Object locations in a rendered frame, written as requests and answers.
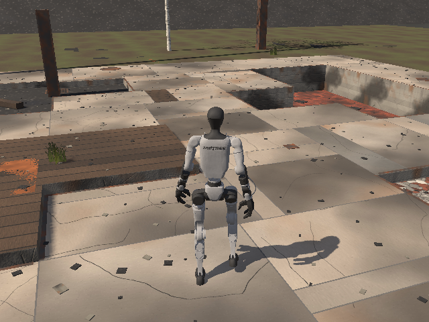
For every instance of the robot left upper arm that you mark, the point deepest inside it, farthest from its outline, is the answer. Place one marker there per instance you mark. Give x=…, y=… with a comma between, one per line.
x=194, y=141

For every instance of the robot right forearm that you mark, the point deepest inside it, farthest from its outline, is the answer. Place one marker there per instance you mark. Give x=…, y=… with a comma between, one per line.
x=243, y=178

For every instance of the robot shin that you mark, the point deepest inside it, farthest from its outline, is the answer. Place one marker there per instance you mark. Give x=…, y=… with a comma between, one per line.
x=199, y=252
x=232, y=234

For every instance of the robot left forearm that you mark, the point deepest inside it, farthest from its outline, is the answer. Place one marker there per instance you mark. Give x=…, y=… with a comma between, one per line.
x=183, y=178

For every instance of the robot right hand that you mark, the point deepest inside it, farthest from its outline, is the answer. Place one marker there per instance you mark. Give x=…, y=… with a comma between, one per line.
x=250, y=205

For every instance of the robot left shin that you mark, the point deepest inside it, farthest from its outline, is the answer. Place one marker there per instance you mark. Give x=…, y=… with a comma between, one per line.
x=199, y=252

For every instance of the robot left hand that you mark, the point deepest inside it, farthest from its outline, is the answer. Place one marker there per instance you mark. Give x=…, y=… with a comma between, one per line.
x=179, y=194

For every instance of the robot right shin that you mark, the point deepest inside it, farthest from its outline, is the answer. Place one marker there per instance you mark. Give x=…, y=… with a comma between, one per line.
x=232, y=234

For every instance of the robot right upper arm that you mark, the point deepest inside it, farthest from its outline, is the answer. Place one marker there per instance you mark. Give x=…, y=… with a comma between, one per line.
x=238, y=154

